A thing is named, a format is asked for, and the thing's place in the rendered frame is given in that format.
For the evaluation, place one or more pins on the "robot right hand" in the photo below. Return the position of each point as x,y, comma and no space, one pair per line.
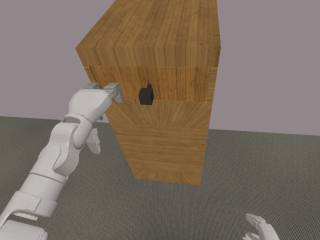
265,231

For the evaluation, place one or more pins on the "handle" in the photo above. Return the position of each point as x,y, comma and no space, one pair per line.
146,95

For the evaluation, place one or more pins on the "drawer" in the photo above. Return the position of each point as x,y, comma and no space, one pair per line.
169,83

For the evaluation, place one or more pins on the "robot left forearm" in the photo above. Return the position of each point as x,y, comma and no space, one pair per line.
41,189

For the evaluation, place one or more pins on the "robot left upper arm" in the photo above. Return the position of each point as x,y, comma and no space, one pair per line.
14,230

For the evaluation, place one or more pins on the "robot left hand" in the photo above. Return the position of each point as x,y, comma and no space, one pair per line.
92,102

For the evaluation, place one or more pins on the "cabinet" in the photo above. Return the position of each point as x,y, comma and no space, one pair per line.
165,141

